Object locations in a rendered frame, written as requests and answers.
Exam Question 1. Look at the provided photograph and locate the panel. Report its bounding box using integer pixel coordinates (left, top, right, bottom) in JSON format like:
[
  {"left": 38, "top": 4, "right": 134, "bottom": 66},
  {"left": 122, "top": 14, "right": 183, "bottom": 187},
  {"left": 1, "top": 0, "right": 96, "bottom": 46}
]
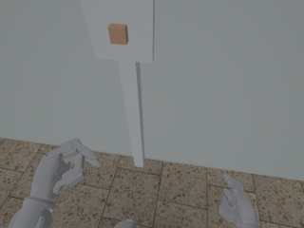
[{"left": 80, "top": 0, "right": 155, "bottom": 168}]

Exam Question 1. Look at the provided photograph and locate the right robot hand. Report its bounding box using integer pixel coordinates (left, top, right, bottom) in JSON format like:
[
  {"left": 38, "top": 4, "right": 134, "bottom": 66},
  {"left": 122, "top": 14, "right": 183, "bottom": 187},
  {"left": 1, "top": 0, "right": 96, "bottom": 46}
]
[{"left": 219, "top": 173, "right": 258, "bottom": 228}]

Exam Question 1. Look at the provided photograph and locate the button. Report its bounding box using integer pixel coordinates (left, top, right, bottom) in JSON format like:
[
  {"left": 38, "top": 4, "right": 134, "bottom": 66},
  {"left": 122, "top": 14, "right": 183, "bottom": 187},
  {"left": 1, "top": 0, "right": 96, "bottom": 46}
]
[{"left": 108, "top": 23, "right": 129, "bottom": 45}]

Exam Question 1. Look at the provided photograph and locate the left robot hand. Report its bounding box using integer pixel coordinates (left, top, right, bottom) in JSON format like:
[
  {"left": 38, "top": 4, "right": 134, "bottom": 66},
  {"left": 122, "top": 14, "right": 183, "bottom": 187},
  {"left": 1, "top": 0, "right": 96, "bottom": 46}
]
[{"left": 30, "top": 138, "right": 102, "bottom": 201}]

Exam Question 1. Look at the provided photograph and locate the left robot forearm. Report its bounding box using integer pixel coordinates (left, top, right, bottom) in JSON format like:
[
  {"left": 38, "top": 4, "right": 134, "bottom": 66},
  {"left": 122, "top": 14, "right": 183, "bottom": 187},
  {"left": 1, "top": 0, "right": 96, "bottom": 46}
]
[{"left": 9, "top": 196, "right": 56, "bottom": 228}]

